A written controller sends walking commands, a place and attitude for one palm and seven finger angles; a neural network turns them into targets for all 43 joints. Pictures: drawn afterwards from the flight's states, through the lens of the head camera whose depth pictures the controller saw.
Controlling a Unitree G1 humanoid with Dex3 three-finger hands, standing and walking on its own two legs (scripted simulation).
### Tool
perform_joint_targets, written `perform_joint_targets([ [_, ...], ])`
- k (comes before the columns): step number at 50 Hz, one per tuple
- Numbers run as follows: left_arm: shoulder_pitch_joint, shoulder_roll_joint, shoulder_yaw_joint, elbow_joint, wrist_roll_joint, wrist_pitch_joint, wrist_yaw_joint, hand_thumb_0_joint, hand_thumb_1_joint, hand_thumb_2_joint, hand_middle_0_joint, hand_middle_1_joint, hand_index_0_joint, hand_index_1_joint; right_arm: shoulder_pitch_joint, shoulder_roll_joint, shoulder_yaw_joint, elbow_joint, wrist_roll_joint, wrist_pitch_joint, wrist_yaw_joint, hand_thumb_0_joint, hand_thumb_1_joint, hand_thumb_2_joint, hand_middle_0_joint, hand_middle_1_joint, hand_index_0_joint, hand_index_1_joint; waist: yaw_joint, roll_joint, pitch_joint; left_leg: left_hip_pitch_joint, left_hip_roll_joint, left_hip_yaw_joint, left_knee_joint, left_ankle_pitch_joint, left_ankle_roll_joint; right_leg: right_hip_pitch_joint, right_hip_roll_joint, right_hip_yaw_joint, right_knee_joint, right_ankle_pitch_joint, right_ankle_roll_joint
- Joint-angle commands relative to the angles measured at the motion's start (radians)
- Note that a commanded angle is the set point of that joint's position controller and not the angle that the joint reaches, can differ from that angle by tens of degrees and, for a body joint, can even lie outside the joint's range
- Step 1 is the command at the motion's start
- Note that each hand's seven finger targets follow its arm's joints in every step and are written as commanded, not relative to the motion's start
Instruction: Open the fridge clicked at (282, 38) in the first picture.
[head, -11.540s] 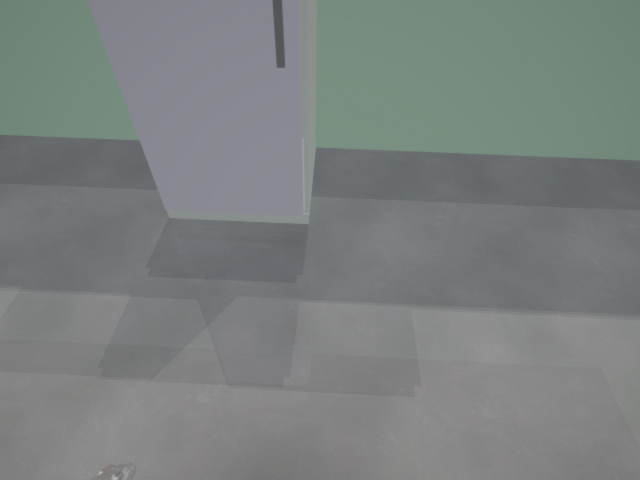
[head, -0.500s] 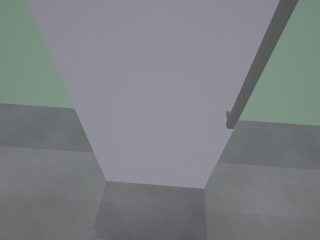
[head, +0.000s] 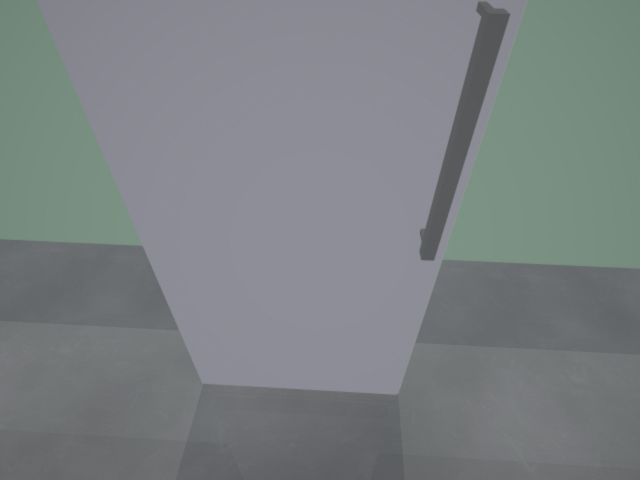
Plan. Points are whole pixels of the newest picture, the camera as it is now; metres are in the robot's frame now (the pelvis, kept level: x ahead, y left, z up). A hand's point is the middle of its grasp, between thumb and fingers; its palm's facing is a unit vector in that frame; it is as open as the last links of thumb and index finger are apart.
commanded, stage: come to a stop and stand still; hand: right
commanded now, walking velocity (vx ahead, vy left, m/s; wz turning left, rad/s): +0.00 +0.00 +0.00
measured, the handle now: (450, 154) +0.52 -0.16 +0.18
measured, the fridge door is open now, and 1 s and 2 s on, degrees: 0 0 0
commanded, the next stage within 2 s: look again from close up in 0.32 s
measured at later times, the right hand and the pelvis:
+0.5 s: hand out of the picture -0.03 -0.17 -0.18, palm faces +0.03 +0.99 -0.16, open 7.4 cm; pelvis -0.01 -0.01 +0.00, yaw +0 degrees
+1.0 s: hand out of the picture -0.01 -0.17 -0.18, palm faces +0.03 +0.99 -0.15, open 7.4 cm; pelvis -0.01 -0.01 +0.00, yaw +0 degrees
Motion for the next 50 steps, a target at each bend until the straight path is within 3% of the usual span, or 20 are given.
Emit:
perform_joint_targets([
  [1,0.023,0.118,0.022,-0.053,-0.004,-0.017,0.007,0.000,0.900,0.900,-0.200,-0.300,-0.200,-0.300,0.064,-0.084,-0.022,-0.048,-0.002,-0.006,-0.006,0.000,-0.900,-0.900,0.200,0.300,0.200,0.300,-0.003,-0.059,0.148,-0.023,0.053,-0.093,-0.110,-0.149,0.025,-0.172,-0.094,0.165,-0.229,-0.276,-0.016],
  [3,0.023,0.117,0.022,-0.054,-0.006,-0.018,0.007,0.000,0.900,0.900,-0.200,-0.300,-0.200,-0.300,0.070,-0.087,-0.021,-0.053,-0.004,-0.008,-0.005,0.000,-0.900,-0.900,0.200,0.300,0.200,0.300,-0.007,-0.030,0.135,-0.005,0.057,-0.089,-0.115,-0.130,0.024,-0.169,-0.094,0.167,-0.226,-0.260,-0.018],
  [9,0.020,0.121,0.020,-0.042,-0.009,-0.020,0.005,0.000,0.900,0.900,-0.200,-0.300,-0.200,-0.300,0.077,-0.089,-0.019,-0.047,-0.002,-0.009,-0.003,0.000,-0.900,-0.900,0.200,0.300,0.200,0.300,-0.005,-0.045,0.131,-0.004,0.064,-0.094,-0.120,-0.106,0.022,-0.162,-0.093,0.166,-0.232,-0.248,-0.016],
  [12,0.028,0.114,0.018,-0.030,-0.011,-0.019,0.005,0.000,0.900,0.900,-0.200,-0.300,-0.200,-0.300,0.078,-0.088,-0.017,-0.039,0.000,-0.012,-0.003,0.000,-0.900,-0.900,0.200,0.300,0.200,0.300,0.000,-0.011,0.122,-0.019,0.072,-0.107,-0.138,-0.121,0.024,-0.134,-0.085,0.154,-0.215,-0.213,-0.014],
  [17,0.030,0.106,0.016,-0.010,-0.013,-0.019,0.005,0.000,0.900,0.900,-0.200,-0.300,-0.200,-0.300,0.084,-0.083,-0.015,-0.027,0.001,-0.013,-0.004,0.000,-0.900,-0.900,0.200,0.300,0.200,0.300,0.002,-0.027,0.125,-0.030,0.074,-0.106,-0.142,-0.112,0.021,-0.117,-0.087,0.148,-0.216,-0.199,-0.010],
  [29,0.034,0.076,0.014,0.023,-0.016,-0.022,0.006,0.000,0.900,0.900,-0.200,-0.300,-0.200,-0.300,0.088,-0.071,-0.015,-0.014,0.002,-0.020,-0.009,0.000,-0.900,-0.900,0.200,0.300,0.200,0.300,0.001,-0.002,0.109,-0.011,0.084,-0.118,-0.156,-0.061,0.024,-0.085,-0.079,0.118,-0.186,-0.100,-0.005],
  [36,0.029,0.071,0.014,0.036,-0.015,-0.020,0.007,0.000,0.900,0.900,-0.200,-0.300,-0.200,-0.300,0.080,-0.067,-0.017,-0.011,0.003,-0.017,-0.010,0.000,-0.900,-0.900,0.200,0.300,0.200,0.300,-0.001,-0.026,0.121,-0.010,0.082,-0.112,-0.157,-0.057,0.022,-0.086,-0.082,0.116,-0.195,-0.110,0.000],
  [50,0.039,0.063,0.017,0.039,-0.014,-0.017,0.006,0.000,0.900,0.900,-0.200,-0.300,-0.200,-0.300,0.071,-0.064,-0.022,-0.021,0.003,-0.017,-0.009,0.000,-0.900,-0.900,0.200,0.300,0.200,0.300,0.002,-0.006,0.121,-0.016,0.079,-0.118,-0.169,-0.075,0.023,-0.082,-0.081,0.112,-0.191,-0.109,0.001],
])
